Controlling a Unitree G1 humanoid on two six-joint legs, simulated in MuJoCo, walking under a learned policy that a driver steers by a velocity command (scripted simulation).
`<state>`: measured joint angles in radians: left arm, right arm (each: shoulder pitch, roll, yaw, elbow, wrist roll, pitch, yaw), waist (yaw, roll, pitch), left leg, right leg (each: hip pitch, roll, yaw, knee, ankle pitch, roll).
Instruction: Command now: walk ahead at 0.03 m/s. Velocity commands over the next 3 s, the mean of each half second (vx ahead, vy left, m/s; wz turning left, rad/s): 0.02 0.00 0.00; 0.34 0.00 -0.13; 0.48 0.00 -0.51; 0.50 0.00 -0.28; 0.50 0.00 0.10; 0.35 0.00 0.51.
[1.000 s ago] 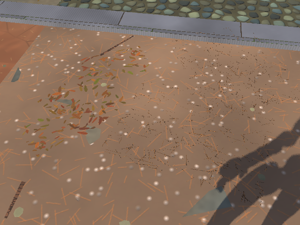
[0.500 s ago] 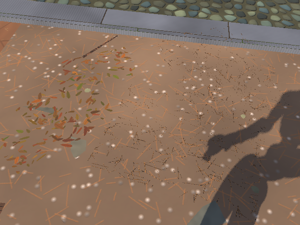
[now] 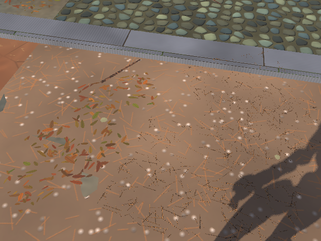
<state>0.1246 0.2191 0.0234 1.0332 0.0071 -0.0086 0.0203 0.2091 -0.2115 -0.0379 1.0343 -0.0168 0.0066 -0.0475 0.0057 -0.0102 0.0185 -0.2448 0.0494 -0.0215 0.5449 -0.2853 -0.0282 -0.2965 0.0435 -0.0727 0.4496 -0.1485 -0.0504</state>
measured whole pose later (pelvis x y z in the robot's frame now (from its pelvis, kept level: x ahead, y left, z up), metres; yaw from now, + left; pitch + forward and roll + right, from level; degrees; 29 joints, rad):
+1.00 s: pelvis +0.19 +0.06 +0.01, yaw -6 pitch +1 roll +0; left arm 0.14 0.26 0.07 0.99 -0.04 -0.07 -0.02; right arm 0.43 -0.19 -0.04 1.09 -0.02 -0.11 -0.01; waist -0.04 -0.03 -0.01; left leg 0.02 -0.01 0.13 0.28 -0.32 0.04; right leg -0.65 -0.03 0.06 1.01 -0.14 -0.07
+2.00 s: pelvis +0.73 -0.08 +0.01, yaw -30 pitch +2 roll +1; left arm 0.16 0.27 0.06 0.77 -0.01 -0.07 0.00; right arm 0.37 -0.25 -0.05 0.86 0.00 -0.10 0.02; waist -0.06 -0.04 0.01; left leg -0.13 -0.05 0.02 0.27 -0.17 0.05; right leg -0.64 -0.09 0.05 0.85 -0.15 -0.02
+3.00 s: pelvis +1.17 -0.31 +0.00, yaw -7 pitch +3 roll -1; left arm 0.10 0.31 0.05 0.73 0.01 -0.05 0.03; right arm 0.19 -0.31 -0.07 0.65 0.00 -0.02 0.01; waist -0.01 -0.01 0.08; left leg -0.37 -0.11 -0.05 0.44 -0.12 0.10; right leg -0.63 -0.07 0.09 1.09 -0.39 0.08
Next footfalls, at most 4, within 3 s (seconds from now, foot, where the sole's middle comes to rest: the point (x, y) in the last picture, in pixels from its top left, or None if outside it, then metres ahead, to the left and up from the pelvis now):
0.78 left None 0.13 0.15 -0.77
1.24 right None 0.46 -0.09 -0.77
1.70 left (163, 181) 0.80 0.00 -0.77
2.22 right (234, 164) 0.90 -0.35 -0.77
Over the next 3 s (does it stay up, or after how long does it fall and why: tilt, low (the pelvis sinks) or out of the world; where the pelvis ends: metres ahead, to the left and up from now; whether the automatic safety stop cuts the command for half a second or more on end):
stays up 1.17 -0.31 0.00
